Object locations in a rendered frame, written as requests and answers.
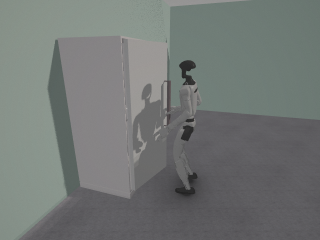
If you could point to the left robot hand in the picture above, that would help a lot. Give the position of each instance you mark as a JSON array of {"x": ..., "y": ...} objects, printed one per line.
[{"x": 163, "y": 133}]

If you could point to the right robot forearm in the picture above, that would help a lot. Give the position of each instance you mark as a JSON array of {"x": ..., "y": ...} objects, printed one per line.
[{"x": 178, "y": 108}]

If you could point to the handle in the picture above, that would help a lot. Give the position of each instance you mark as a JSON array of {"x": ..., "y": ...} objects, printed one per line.
[{"x": 168, "y": 101}]

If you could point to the robot left upper arm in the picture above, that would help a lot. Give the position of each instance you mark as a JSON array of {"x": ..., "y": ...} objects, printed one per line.
[{"x": 185, "y": 93}]

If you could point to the right robot hand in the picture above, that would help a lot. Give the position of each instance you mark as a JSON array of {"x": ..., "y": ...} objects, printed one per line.
[{"x": 173, "y": 110}]

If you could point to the robot right shin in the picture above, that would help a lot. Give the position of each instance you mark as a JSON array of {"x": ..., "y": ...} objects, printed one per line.
[{"x": 184, "y": 155}]

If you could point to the robot left thigh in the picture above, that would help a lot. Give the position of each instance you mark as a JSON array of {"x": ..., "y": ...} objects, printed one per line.
[{"x": 179, "y": 144}]

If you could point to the fridge door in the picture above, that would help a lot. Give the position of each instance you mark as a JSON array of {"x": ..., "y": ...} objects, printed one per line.
[{"x": 146, "y": 65}]

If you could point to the robot right upper arm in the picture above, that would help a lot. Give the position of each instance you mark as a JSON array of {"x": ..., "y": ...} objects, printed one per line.
[{"x": 199, "y": 100}]

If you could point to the left robot forearm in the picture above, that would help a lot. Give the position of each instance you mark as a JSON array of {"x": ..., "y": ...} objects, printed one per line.
[{"x": 181, "y": 119}]

